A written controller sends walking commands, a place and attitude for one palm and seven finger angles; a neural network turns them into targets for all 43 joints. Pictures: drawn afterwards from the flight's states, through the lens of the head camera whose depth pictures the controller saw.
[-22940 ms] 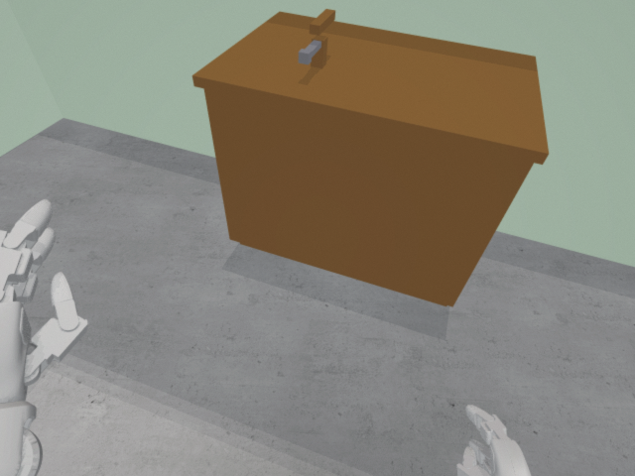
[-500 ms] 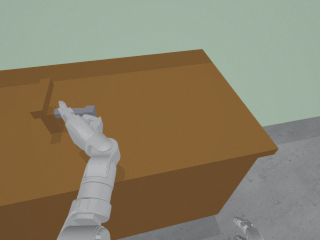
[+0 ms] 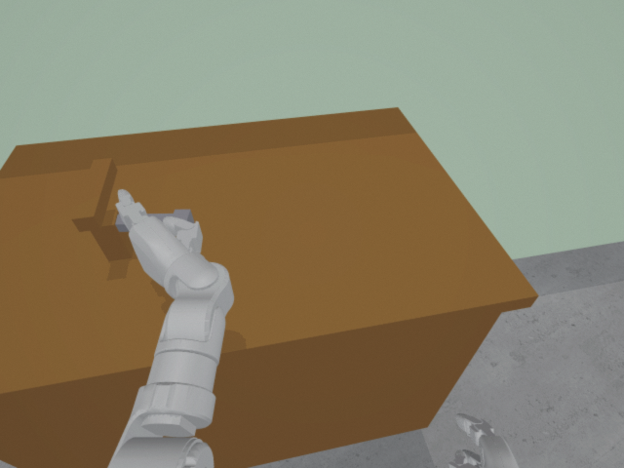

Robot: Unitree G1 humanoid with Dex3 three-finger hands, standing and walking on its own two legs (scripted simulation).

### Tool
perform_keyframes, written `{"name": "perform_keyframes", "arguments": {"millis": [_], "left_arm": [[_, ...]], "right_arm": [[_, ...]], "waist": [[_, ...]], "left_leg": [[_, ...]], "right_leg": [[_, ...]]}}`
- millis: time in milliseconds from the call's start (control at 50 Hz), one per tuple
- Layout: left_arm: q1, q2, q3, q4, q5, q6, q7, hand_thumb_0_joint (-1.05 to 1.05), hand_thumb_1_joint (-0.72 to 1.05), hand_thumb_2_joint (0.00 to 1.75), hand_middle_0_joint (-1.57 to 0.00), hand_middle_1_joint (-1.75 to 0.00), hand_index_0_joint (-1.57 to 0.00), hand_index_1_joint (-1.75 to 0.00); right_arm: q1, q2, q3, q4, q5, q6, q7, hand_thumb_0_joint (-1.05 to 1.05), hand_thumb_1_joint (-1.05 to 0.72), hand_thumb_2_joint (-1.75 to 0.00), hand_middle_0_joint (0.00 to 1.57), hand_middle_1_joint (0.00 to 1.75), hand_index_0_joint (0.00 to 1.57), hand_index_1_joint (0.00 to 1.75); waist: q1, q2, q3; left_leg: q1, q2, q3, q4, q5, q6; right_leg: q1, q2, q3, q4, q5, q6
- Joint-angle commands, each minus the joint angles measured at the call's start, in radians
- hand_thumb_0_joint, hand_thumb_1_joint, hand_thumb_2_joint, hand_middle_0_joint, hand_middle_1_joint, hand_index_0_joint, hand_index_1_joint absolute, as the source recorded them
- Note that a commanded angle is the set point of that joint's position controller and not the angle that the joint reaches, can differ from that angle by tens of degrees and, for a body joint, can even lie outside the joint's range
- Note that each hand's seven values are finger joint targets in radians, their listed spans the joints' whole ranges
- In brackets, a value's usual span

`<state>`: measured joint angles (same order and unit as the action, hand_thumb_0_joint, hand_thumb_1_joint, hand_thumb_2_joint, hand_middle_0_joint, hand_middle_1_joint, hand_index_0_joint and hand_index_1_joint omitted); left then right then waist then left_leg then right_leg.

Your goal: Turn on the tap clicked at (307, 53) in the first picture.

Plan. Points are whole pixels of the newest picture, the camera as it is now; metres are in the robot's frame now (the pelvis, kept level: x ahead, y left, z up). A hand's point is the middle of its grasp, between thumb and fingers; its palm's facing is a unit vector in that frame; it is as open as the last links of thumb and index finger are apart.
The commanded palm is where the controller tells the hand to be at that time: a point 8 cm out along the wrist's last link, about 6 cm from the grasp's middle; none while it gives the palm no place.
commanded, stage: lift the hand up off the lever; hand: left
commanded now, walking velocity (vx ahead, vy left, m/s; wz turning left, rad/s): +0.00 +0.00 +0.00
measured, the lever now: (182, 222) +0.44 +0.24 +0.08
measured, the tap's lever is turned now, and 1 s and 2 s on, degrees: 80 80 80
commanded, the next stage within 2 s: draw the hand back beside the body in 1.06 s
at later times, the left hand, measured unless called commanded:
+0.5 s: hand (187, 222) +0.38 +0.20 +0.14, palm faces +0.78 -0.62 -0.05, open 7.8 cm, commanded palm +0.32 +0.21 +0.14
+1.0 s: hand (177, 218) +0.36 +0.21 +0.16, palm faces +0.76 -0.65 -0.02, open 7.8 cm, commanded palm +0.31 +0.21 +0.16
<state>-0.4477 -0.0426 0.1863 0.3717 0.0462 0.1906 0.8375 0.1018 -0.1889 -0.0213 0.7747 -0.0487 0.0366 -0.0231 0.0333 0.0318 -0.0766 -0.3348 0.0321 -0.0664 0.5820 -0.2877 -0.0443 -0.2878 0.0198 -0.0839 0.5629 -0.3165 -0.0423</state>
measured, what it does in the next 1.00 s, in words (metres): stands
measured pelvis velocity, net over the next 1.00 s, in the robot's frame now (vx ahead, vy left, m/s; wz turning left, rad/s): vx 0.01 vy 0.01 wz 0.00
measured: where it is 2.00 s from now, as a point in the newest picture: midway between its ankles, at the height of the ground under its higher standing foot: outside the picture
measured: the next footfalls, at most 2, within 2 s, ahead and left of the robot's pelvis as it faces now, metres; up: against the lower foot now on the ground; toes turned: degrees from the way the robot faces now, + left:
none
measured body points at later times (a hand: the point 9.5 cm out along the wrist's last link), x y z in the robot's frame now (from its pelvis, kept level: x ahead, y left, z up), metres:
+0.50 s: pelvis +0.01 +0.00 +0.00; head +0.00 -0.01 +0.45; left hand +0.33 +0.23 +0.14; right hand +0.20 -0.22 -0.10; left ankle +0.01 +0.15 -0.73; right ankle -0.01 -0.09 -0.73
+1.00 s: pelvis +0.01 +0.01 +0.01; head -0.01 +0.00 +0.46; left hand +0.32 +0.24 +0.16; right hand +0.22 -0.20 -0.08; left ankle +0.01 +0.15 -0.73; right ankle -0.01 -0.09 -0.73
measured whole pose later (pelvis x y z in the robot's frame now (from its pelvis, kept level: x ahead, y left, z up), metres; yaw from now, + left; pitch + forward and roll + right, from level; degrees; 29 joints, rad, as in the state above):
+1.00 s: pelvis +0.01 +0.01 +0.01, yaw +0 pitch -1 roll +0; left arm -0.36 -0.05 0.14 0.11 0.01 0.37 0.78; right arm 0.04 -0.18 -0.01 0.77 -0.03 0.04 -0.02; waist 0.07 0.03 -0.04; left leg -0.20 0.02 -0.05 0.49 -0.27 -0.03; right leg -0.15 0.01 -0.07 0.46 -0.29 -0.03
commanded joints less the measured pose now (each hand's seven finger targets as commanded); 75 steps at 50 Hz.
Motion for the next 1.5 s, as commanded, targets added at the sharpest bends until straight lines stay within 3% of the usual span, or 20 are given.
{"name": "perform_keyframes", "arguments": {"millis": [0, 60, 220, 240, 320, 380, 460, 660, 840, 980, 1140, 1160, 1180, 1220, 1260, 1340, 1360, 1400, 1460, 1480], "left_arm": [[-0.431, 0.086, -0.047, -0.223, 0.034, -0.043, -0.001, 0.00, 0.90, 0.90, -0.15, -0.15, -0.15, -0.15], [-0.439, 0.101, -0.035, -0.265, 0.039, -0.047, 0.005, 0.00, 0.90, 0.90, -0.15, -0.15, -0.15, -0.15], [-0.386, 0.098, -0.030, -0.279, 0.031, -0.011, 0.000, 0.00, 0.90, 0.90, -0.15, -0.15, -0.15, -0.15], [-0.352, 0.139, 0.014, -0.270, 0.024, -0.005, -0.003, 0.00, 0.90, 0.90, -0.15, -0.15, -0.15, -0.15], [-0.354, 0.100, -0.032, -0.305, 0.016, 0.020, -0.017, 0.00, 0.90, 0.90, -0.15, -0.15, -0.15, -0.15], [-0.401, 0.108, -0.035, -0.306, 0.016, 0.024, -0.025, 0.00, 0.90, 0.90, -0.15, -0.15, -0.15, -0.15], [-0.407, 0.098, -0.057, -0.383, 0.026, 0.017, -0.028, 0.00, 0.90, 0.90, -0.15, -0.15, -0.15, -0.15], [-0.344, 0.092, -0.045, -0.371, -0.012, 0.086, -0.049, 0.00, 0.90, 0.90, -0.15, -0.15, -0.15, -0.15], [-0.308, 0.111, -0.046, -0.508, 0.005, 0.099, -0.046, 0.00, 0.90, 0.90, -0.15, -0.15, -0.15, -0.15], [-0.304, 0.025, -0.126, -0.467, -0.010, 0.138, -0.067, 0.00, 0.90, 0.90, -0.15, -0.15, -0.15, -0.15], [-0.452, 0.109, -0.050, -0.388, 0.013, 0.115, -0.032, 0.00, 0.90, 0.90, -0.15, -0.15, -0.15, -0.15], [-0.375, 0.103, -0.240, -0.493, 0.064, 0.077, -0.207, 0.00, 0.90, 0.90, -0.15, -0.15, -0.15, -0.15], [-0.344, 0.204, -0.128, -0.524, 0.044, 0.056, -0.279, 0.00, 0.90, 0.90, -0.15, -0.16, -0.15, -0.16], [-0.286, 0.248, -0.112, -0.564, 0.019, 0.033, -0.372, 0.00, 0.90, 0.90, -0.15, -0.16, -0.15, -0.16], [-0.120, 0.285, -0.088, -0.528, -0.030, 0.029, -0.497, 0.00, 0.90, 0.90, -0.16, -0.17, -0.16, -0.17], [0.055, 0.340, 0.078, -0.539, -0.172, 0.115, -0.556, 0.00, 0.90, 0.90, -0.16, -0.18, -0.16, -0.18], [0.201, 0.491, 0.054, -0.511, -0.129, 0.001, -0.614, 0.00, 0.90, 0.90, -0.16, -0.18, -0.16, -0.18], [0.276, 0.479, 0.053, -0.561, -0.140, -0.099, -0.665, 0.00, 0.90, 0.90, -0.16, -0.19, -0.16, -0.19], [0.141, 0.513, 0.016, -0.803, -0.116, -0.215, -0.692, 0.00, 0.90, 0.90, -0.17, -0.20, -0.17, -0.20], [0.126, 0.527, 0.019, -0.822, -0.111, -0.241, -0.689, 0.00, 0.90, 0.90, -0.17, -0.20, -0.17, -0.20]], "right_arm": [[-0.165, -0.099, -0.031, -0.145, 0.003, -0.054, -0.007, 0.00, -0.90, -0.90, 0.20, 0.30, 0.20, 0.30], [-0.171, -0.095, -0.032, -0.146, 0.002, -0.061, -0.006, 0.00, -0.90, -0.90, 0.20, 0.30, 0.20, 0.30], [-0.170, -0.099, -0.032, -0.156, 0.001, -0.053, -0.004, 0.00, -0.90, -0.90, 0.20, 0.30, 0.20, 0.30], [-0.171, -0.104, -0.034, -0.153, 0.003, -0.048, -0.006, 0.00, -0.90, -0.90, 0.20, 0.30, 0.20, 0.30], [-0.181, -0.101, -0.030, -0.160, 0.007, -0.047, -0.006, 0.00, -0.90, -0.90, 0.20, 0.30, 0.20, 0.30], [-0.196, -0.099, -0.026, -0.150, 0.011, -0.051, -0.010, 0.00, -0.90, -0.90, 0.20, 0.30, 0.20, 0.30], [-0.204, -0.096, -0.027, -0.154, 0.009, -0.063, -0.007, 0.00, -0.90, -0.90, 0.20, 0.30, 0.20, 0.30], [-0.223, -0.099, -0.019, -0.158, 0.019, -0.049, -0.013, 0.00, -0.90, -0.90, 0.20, 0.30, 0.20, 0.30], [-0.237, -0.096, -0.020, -0.169, 0.015, -0.045, 0.000, 0.00, -0.90, -0.90, 0.20, 0.30, 0.20, 0.30], [-0.262, -0.091, -0.011, -0.154, 0.026, -0.054, -0.002, 0.00, -0.90, -0.90, 0.20, 0.30, 0.20, 0.30], [-0.273, -0.085, -0.008, -0.114, 0.023, -0.070, -0.011, 0.00, -0.90, -0.90, 0.20, 0.30, 0.20, 0.30], [-0.189, -0.120, -0.007, -0.135, 0.022, -0.041, -0.023, 0.00, -0.90, -0.90, 0.20, 0.30, 0.20, 0.30], [-0.178, -0.113, -0.015, -0.167, 0.034, -0.031, -0.041, 0.00, -0.90, -0.90, 0.20, 0.30, 0.20, 0.30], [-0.173, -0.103, -0.005, -0.198, 0.039, -0.017, -0.063, 0.00, -0.90, -0.90, 0.20, 0.30, 0.20, 0.30], [-0.155, -0.104, 0.012, -0.223, 0.057, 0.004, -0.073, 0.00, -0.90, -0.90, 0.20, 0.30, 0.20, 0.30], [-0.227, -0.099, 0.031, -0.280, 0.092, 0.006, -0.096, 0.00, -0.90, -0.90, 0.20, 0.30, 0.20, 0.30], [-0.146, -0.111, 0.030, -0.284, 0.061, 0.001, -0.070, 0.00, -0.90, -0.90, 0.20, 0.30, 0.20, 0.30], [-0.147, -0.109, 0.024, -0.311, 0.069, -0.016, -0.056, 0.00, -0.90, -0.90, 0.20, 0.30, 0.20, 0.30], [-0.141, -0.110, 0.019, -0.328, 0.067, -0.067, -0.048, 0.00, -0.90, -0.90, 0.20, 0.30, 0.20, 0.30], [-0.133, -0.115, 0.018, -0.322, 0.065, -0.087, -0.048, 0.00, -0.90, -0.90, 0.20, 0.30, 0.20, 0.30]], "waist": [[-0.010, -0.079, -0.221], [0.001, -0.039, -0.258], [0.009, -0.065, -0.277], [0.020, -0.080, -0.279], [0.008, -0.096, -0.250], [0.004, -0.079, -0.203], [0.013, -0.012, -0.253], [0.024, -0.093, -0.229], [0.042, -0.027, -0.283], [0.021, -0.054, -0.184], [0.034, -0.042, -0.202], [-0.037, -0.082, -0.234], [-0.011, -0.063, -0.272], [0.004, -0.026, -0.294], [0.010, -0.049, -0.217], [0.067, -0.098, -0.105], [0.027, -0.138, -0.033], [0.041, -0.130, -0.052], [0.017, 0.129, -0.074], [0.008, 0.132, -0.068]], "left_leg": [[0.104, -0.022, 0.072, -0.046, 0.227, 0.046], [0.125, -0.022, 0.071, -0.052, 0.241, 0.044], [0.140, -0.021, 0.081, -0.051, 0.311, 0.044], [0.138, -0.019, 0.072, -0.062, 0.322, 0.042], [0.153, -0.019, 0.082, -0.058, 0.333, 0.047], [0.158, -0.015, 0.075, -0.074, 0.285, 0.046], [0.200, -0.015, 0.073, -0.074, 0.342, 0.039], [0.206, -0.018, 0.071, -0.102, 0.362, 0.038], [0.262, -0.009, 0.074, -0.087, 0.501, 0.024], [0.244, -0.012, 0.068, -0.112, 0.396, 0.026], [0.202, -0.022, 0.062, -0.133, 0.229, 0.024], [0.266, -0.022, 0.069, -0.127, 0.278, 0.054], [0.280, -0.021, 0.080, -0.125, 0.315, 0.066], [0.294, -0.029, 0.089, -0.127, 0.364, 0.071], [0.264, -0.023, 0.085, -0.145, 0.345, 0.071], [0.210, -0.023, 0.087, -0.183, 0.267, 0.069], [0.226, -0.005, 0.077, -0.194, 0.251, 0.077], [0.215, -0.005, 0.082, -0.195, 0.262, 0.083], [0.300, -0.011, 0.088, -0.207, 0.248, 0.072], [0.319, -0.008, 0.084, -0.207, 0.240, 0.070]], "right_leg": [[0.072, -0.044, 0.025, -0.125, 0.204, 0.015], [0.085, -0.041, 0.025, -0.116, 0.210, 0.012], [0.136, -0.045, 0.021, -0.111, 0.314, 0.013], [0.152, -0.042, 0.016, -0.111, 0.316, 0.010], [0.149, -0.047, 0.021, -0.125, 0.349, 0.017], [0.119, -0.045, 0.020, -0.150, 0.258, 0.015], [0.133, -0.042, 0.018, -0.131, 0.297, 0.007], [0.178, -0.043, 0.011, -0.151, 0.330, 0.011], [0.220, -0.040, 0.006, -0.127, 0.462, 0.002], [0.165, -0.040, 0.003, -0.163, 0.338, 0.007], [0.137, -0.041, 0.019, -0.186, 0.176, 0.012], [0.149, -0.036, 0.050, -0.133, 0.256, 0.010], [0.178, -0.030, 0.051, -0.131, 0.317, 0.004], [0.233, -0.032, 0.061, -0.117, 0.418, 0.008], [0.233, -0.025, 0.063, -0.127, 0.429, 0.012], [0.245, -0.017, 0.054, -0.205, 0.320, 0.020], [0.207, -0.044, 0.071, -0.206, 0.346, 0.032], [0.226, -0.047, 0.075, -0.204, 0.360, 0.028], [0.197, -0.048, 0.085, -0.246, 0.294, 0.013], [0.181, -0.042, 0.082, -0.261, 0.272, 0.009]]}}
